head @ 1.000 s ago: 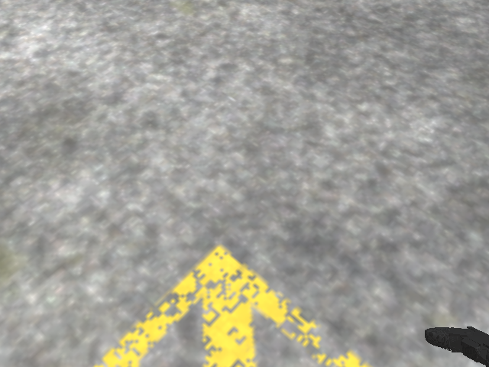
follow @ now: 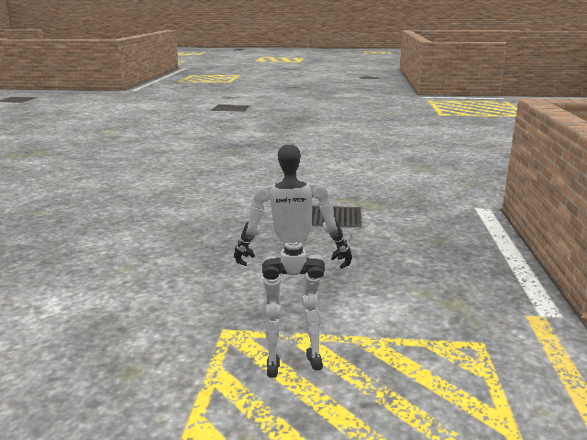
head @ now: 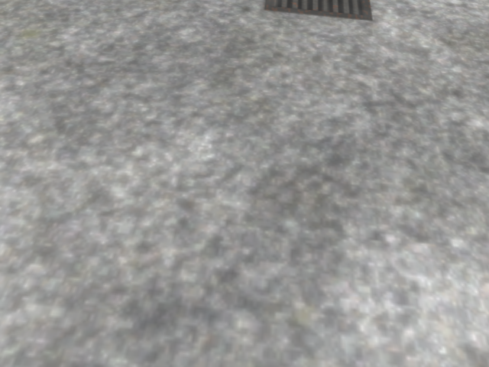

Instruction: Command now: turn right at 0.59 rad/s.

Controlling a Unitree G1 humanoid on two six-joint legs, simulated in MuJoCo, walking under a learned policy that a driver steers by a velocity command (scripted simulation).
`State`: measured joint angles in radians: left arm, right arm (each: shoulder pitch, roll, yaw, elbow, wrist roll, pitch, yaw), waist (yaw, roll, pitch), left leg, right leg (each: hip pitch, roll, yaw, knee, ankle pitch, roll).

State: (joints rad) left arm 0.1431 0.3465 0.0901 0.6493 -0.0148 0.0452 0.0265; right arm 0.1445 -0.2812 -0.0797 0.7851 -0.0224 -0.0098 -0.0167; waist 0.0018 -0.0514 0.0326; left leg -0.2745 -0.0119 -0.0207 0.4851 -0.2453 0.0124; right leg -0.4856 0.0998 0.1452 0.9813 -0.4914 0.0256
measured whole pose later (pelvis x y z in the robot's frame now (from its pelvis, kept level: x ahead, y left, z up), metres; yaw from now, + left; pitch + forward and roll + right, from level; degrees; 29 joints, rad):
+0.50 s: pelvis -0.01 -0.05 +0.00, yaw -17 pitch +2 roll +2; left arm 0.20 0.31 0.07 0.60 0.00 0.02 0.01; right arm 0.11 -0.34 -0.10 0.75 0.00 0.02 -0.03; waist 0.00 0.04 0.06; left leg -0.53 0.02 -0.02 1.12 -0.41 -0.07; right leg -0.28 0.03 0.06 0.47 -0.22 -0.05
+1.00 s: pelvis +0.10 -0.05 +0.01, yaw -22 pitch +2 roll -1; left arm 0.24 0.31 0.06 0.67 -0.01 -0.06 -0.02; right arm 0.38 -0.26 -0.04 0.81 0.00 -0.08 0.01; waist -0.04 -0.05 -0.01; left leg -0.10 -0.01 0.00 0.35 -0.28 0.04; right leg -0.56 -0.03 0.02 0.99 -0.27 0.00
